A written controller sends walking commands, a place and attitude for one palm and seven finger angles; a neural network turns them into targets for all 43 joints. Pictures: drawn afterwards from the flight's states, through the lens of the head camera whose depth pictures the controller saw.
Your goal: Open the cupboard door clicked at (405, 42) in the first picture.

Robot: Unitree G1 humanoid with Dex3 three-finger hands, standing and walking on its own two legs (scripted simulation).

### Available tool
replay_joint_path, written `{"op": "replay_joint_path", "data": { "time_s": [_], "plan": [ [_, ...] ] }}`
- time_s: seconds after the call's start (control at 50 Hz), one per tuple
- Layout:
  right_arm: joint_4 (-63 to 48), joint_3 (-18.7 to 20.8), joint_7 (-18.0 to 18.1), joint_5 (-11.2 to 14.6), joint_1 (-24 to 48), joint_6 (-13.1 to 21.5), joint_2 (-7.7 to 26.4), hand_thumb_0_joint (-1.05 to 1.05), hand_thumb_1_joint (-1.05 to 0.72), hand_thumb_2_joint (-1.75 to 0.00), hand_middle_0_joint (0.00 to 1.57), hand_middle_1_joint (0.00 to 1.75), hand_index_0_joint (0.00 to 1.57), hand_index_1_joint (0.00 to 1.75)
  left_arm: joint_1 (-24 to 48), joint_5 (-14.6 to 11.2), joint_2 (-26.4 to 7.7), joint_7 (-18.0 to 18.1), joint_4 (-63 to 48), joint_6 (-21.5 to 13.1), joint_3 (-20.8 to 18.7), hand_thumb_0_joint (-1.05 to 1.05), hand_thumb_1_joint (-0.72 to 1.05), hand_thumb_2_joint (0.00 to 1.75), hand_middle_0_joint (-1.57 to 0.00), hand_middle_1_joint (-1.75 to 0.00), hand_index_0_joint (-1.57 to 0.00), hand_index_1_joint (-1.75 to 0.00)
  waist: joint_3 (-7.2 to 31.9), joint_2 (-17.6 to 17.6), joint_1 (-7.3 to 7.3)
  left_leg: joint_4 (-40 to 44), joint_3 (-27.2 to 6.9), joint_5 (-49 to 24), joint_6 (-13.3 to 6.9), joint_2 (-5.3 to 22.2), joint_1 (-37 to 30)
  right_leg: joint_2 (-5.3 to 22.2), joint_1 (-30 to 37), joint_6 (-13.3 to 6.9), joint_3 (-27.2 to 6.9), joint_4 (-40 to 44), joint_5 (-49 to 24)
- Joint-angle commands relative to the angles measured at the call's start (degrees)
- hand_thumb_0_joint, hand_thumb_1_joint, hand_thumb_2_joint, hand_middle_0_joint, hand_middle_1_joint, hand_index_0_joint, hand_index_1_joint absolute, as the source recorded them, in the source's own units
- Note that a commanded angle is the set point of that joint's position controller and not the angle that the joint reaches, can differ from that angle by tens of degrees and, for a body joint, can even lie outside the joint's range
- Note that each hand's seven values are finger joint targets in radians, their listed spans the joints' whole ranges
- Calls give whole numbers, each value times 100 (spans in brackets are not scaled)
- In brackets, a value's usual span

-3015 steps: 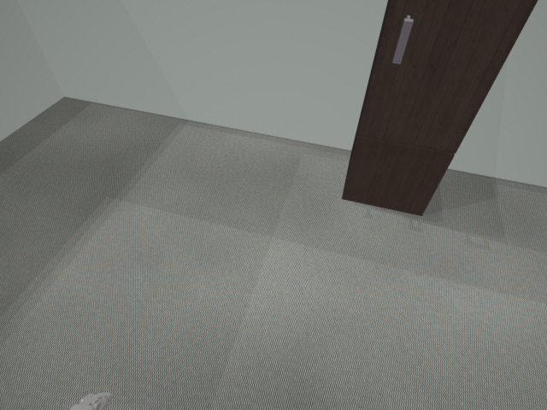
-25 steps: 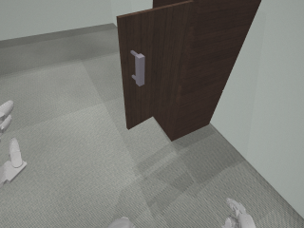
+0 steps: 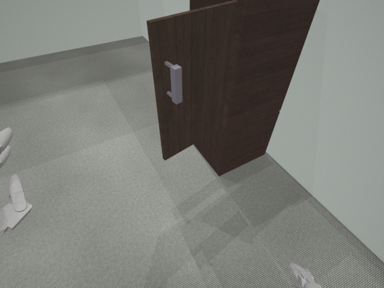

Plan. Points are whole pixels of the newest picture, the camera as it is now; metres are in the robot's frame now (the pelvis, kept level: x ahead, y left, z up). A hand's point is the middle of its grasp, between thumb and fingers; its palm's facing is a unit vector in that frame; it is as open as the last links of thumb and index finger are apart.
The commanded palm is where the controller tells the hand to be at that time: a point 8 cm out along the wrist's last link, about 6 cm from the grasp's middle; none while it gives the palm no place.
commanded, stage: let the arm hang, fingers relaxed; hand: left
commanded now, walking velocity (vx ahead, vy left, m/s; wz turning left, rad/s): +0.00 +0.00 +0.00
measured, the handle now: (172, 82) +0.72 +0.10 +0.06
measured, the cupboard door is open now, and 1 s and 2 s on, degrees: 99 99 99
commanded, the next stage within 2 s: look to check the result in 1.18 s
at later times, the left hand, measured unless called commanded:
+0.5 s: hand out of the picture +0.02 +0.19 -0.16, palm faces +0.09 -0.97 -0.22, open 6.9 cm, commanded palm none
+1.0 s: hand out of the picture +0.01 +0.22 -0.16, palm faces +0.07 -0.96 -0.28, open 7.4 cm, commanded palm none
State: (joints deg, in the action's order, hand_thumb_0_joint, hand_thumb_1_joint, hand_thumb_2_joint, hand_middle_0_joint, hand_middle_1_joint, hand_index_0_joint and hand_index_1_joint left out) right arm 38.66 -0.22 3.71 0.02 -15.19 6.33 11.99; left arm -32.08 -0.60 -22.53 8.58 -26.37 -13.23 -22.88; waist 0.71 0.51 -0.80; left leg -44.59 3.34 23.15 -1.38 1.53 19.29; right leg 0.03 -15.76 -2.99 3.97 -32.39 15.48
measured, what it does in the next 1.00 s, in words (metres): stands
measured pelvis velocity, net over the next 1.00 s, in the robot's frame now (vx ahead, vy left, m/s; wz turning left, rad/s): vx -0.02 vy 0.01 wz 0.07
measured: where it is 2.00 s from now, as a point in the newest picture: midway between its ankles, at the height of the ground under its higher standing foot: outside the picture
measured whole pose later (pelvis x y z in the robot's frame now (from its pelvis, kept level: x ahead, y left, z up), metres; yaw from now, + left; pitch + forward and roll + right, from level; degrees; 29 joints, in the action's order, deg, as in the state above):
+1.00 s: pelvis -0.02 +0.01 +0.01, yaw +4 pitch -2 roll +0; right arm 63.3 1.6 0.6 -1.2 -12.9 -0.9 13.3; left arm -10.6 0.9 -13.3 0.8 63.6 0.2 -1.3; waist -3.7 -1.4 -0.8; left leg -24.2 0.1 8.6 0.0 0.3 13.5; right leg 0.1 -11.1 0.5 -1.6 -25.0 11.9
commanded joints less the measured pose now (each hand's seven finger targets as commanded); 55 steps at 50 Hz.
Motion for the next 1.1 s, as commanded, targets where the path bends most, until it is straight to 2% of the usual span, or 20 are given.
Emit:
{"op": "replay_joint_path", "data": {
  "time_s": [0.0, 0.02, 0.04, 0.06, 0.08, 0.1, 0.16, 0.18, 0.2, 0.22, 0.24, 0.26, 0.28, 0.3, 0.34, 0.4, 0.42, 0.48, 0.6, 1.08],
  "plan": [
    [-992, 194, 172, -65, 651, 386, 640, 0, -90, -90, 20, 30, 20, 30, 520, -111, -1049, 144, -1204, -332, -738, 0, 90, 90, -20, -30, -20, -30, -2, -439, -68, 2215, -369, -478, -34, 229, -969, 718, -625, -77, -780, 676, 970],
    [-1053, 237, 185, -107, 703, 412, 741, 0, -90, -90, 20, 30, 20, 30, 603, -108, -1044, 159, -1390, -388, -748, 0, 90, 90, -20, -30, -20, -30, -80, -1265, 22, 2804, -1421, 111, -298, 885, -935, 299, -859, 139, -614, 39, 954],
    [-1098, 241, 153, -75, 700, 432, 740, 0, -90, -90, 20, 30, 20, 30, 741, -49, -1074, 196, -1602, -417, -755, 0, 90, 90, -20, -30, -20, -30, 10, -1663, 88, 3160, -2169, 266, -594, 1475, -721, 56, -699, 295, -256, -541, 841],
    [120, 574, -373, -152, 466, 475, 1803, 0, -90, -90, 20, 30, 20, 30, 900, 300, 471, -659, 2949, 669, 1672, 0, 90, 90, -20, -30, -20, -30, -679, -1627, -515, 2362, -2419, -1697, -891, 1516, 112, 174, -1672, 386, -174, -1908, 1009],
    [66, 530, -362, -159, 183, -16, 1325, 0, -90, -90, 20, 30, 20, 30, 842, 311, 475, -786, 3104, 1297, 1513, 0, 90, 90, -20, -30, -20, -30, -102, -1245, -343, 2362, -2235, -2806, -976, 1494, -68, 174, -1457, 327, -703, -2271, 1451],
    [-28, 432, -312, -193, 95, -107, 1053, 0, -90, -90, 20, 30, 20, 30, 739, 299, 678, -809, 3100, 1438, 1567, 0, 90, 90, -20, -30, -20, -30, 61, -1115, -288, 2197, -2031, -3620, -996, 1469, -109, 93, -1296, 384, -677, -2519, 1551],
    [-47, 292, -270, -280, 324, -222, 1017, 0, -90, -90, 20, 30, 20, 30, 1085, 276, 691, -792, 3891, 1353, 1803, 0, 90, 90, -20, -30, -20, -30, 537, 312, 56, 1650, -1455, -4191, -718, 1162, -560, 62, -520, 360, -478, -958, 1356],
    [-53, 284, -280, -228, 427, -276, 1070, 0, -90, -90, 20, 30, 20, 30, 1105, 299, 548, -786, 4256, 1327, 1805, 0, 90, 90, -20, -30, -20, -30, 609, 678, 188, 1493, -1119, -3753, -427, 843, -445, 56, -14, 311, -454, -230, 204],
    [-14, 267, -281, -133, 494, -362, 912, 0, -90, -90, 20, 30, 20, 30, 1106, 298, 282, -765, 4643, 1312, 1770, 0, 90, 90, -20, -30, -20, -30, 633, 1228, 241, 1216, -789, -2460, -165, 349, -26, 344, 470, 211, -987, 395, -872],
    [51, 240, -306, -102, 501, -448, 681, 0, -90, -90, 20, 30, 20, 30, 1202, 289, 6, -769, 5031, 1289, 1754, 0, 90, 90, -20, -30, -20, -30, 363, 1460, 164, 988, -503, -979, 59, -78, 163, 1001, 299, -25, -1806, 1034, -1272],
    [194, 241, -344, -126, 306, -525, 652, 0, -90, -90, 20, 30, 20, 30, 1449, 260, -215, -799, 5363, 1275, 1796, 0, 90, 90, -20, -30, -20, -30, 112, 1032, -35, 964, -325, -243, 125, -186, -35, 1408, -125, -287, -2121, 1246, -1146],
    [338, 235, -406, -129, 86, -599, 615, 0, -90, -90, 20, 30, 20, 30, 1649, 243, -318, -814, 5609, 1317, 1858, 0, 90, 90, -20, -30, -20, -30, -23, 157, -229, 1162, -282, -293, 116, -196, -502, 1403, -674, -278, -1925, 1197, -127],
    [489, 227, -404, -153, 136, -660, 623, 0, -90, -90, 20, 30, 20, 30, 1808, 211, -167, -796, 5843, 1320, 1924, 0, 90, 90, -20, -30, -20, -30, 18, 88, -210, 1219, -366, -774, 90, -139, -707, 889, -824, -153, -1659, 1173, 346],
    [646, 200, -386, -157, 247, -664, 580, 0, -90, -90, 20, 30, 20, 30, 1867, 186, -8, -778, 6187, 1296, 1978, 0, 90, 90, -20, -30, -20, -30, -91, 380, -146, 1236, -459, -1232, 75, -48, -647, 689, -705, -61, -1468, 1145, 103],
    [908, 163, -354, -131, 204, -671, 550, 0, -90, -90, 20, 30, 20, 30, 1801, 140, 144, -753, 6745, 1273, 2067, 0, 90, 90, -20, -30, -20, -30, -168, 223, -123, 1497, -555, -1390, 90, 63, -779, 606, -596, -12, -1329, 1232, 39],
    [1180, 204, -305, -176, 189, -660, 516, 0, -90, -90, 20, 30, 20, 30, 1577, 152, 401, -720, 7220, 1278, 1957, 0, 90, 90, -20, -30, -20, -30, -138, -997, -4, 2008, -842, -1046, 16, 285, -509, 405, -157, 15, -1113, 1150, 179],
    [1286, 184, -303, -174, 166, -676, 479, 0, -90, -90, 20, 30, 20, 30, 1565, 138, 367, -719, 7403, 1288, 1991, 0, 90, 90, -20, -30, -20, -30, -132, -1070, 28, 2148, -878, -836, 12, 301, -369, 378, 27, 16, -1063, 1132, 180],
    [1499, 234, -281, -157, -4, -715, 552, 0, -90, -90, 20, 30, 20, 30, 1587, 132, 334, -724, 7783, 1290, 2005, 0, 90, 90, -20, -30, -20, -30, -176, -332, 29, 2266, -891, -490, 11, 314, -408, 363, 41, -17, -1021, 1329, 493],
    [1897, 285, -266, -152, -234, -711, 650, 0, -90, -90, 20, 30, 20, 30, 1720, 137, 200, -728, 8291, 1314, 1983, 0, 90, 90, -20, -30, -20, -30, -433, -10, 15, 2488, -912, -290, -28, 342, -446, 363, -114, -14, -970, 1443, 821],
    [2221, 352, -271, -118, 474, -562, 1208, 0, -90, -90, 20, 30, 20, 30, 2310, 144, -278, -744, 8770, 1181, 1931, 0, 90, 90, -20, -30, -20, -30, -230, -184, 48, 2653, -945, -1268, -23, 421, -902, 516, 341, 12, -992, 1438, -223]
  ]
}}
